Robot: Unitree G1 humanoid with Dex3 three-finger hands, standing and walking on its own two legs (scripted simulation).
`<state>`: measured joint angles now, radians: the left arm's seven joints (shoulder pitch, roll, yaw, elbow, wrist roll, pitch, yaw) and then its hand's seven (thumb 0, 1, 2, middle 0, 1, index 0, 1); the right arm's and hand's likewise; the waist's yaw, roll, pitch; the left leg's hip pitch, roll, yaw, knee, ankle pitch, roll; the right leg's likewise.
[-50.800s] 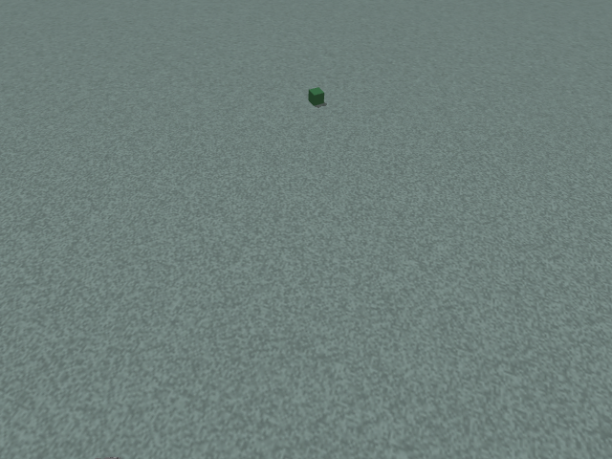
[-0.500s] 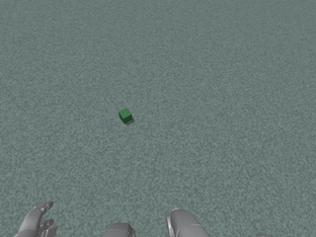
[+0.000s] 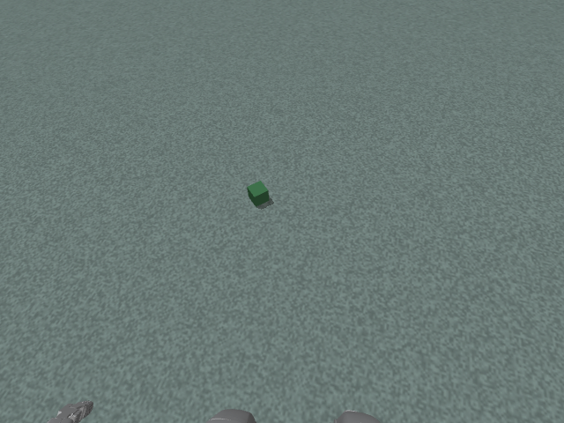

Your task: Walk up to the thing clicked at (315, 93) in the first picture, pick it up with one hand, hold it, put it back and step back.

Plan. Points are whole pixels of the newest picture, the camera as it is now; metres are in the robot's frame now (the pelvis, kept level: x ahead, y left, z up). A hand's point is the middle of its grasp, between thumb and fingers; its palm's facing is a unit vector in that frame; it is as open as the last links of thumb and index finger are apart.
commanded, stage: step back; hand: left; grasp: from above
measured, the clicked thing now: (258, 193) +1.07 +0.21 -0.72
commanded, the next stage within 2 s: stand in 0.92 s
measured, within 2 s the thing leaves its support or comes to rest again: neither
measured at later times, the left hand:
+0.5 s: hand out of the picture +0.02 +0.28 -0.14, palm faces +0.03 -0.93 -0.37, open 7.4 cm
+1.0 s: hand (110, 406) +0.14 +0.28 -0.13, palm faces -0.02 -0.93 -0.37, open 7.4 cm
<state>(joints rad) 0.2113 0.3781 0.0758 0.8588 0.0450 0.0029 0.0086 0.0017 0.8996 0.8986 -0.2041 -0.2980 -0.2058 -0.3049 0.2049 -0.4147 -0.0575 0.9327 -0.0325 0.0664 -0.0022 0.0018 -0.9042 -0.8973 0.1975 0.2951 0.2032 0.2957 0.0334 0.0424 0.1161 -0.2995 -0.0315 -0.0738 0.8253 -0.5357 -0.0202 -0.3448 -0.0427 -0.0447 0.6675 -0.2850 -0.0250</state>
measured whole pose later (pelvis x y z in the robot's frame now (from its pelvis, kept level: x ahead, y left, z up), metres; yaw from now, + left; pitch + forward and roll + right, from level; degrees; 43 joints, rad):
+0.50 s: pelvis -0.02 +0.01 +0.01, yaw +1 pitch -2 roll +0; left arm 0.24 0.34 0.06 0.99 0.04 -0.05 -0.01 0.00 0.90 0.90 -0.20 -0.30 -0.20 -0.30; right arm 0.19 -0.40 -0.06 1.00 -0.03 0.01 0.02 0.00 -0.90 -0.90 0.20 0.30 0.20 0.30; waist 0.04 0.03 0.07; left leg -0.32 0.01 -0.04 0.72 -0.45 0.00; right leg -0.25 -0.02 -0.03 0.56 -0.28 -0.01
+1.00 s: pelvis +0.02 +0.03 +0.02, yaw -1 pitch -2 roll +0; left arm 0.06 0.36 0.02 1.07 0.00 -0.03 0.00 0.00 0.90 0.90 -0.20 -0.30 -0.20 -0.30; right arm 0.05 -0.34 -0.03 1.09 -0.01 -0.01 0.01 0.00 -0.90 -0.90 0.20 0.30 0.20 0.30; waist 0.00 0.01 0.08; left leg -0.16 0.02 0.02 0.45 -0.26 -0.01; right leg -0.14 -0.02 0.02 0.46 -0.28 0.02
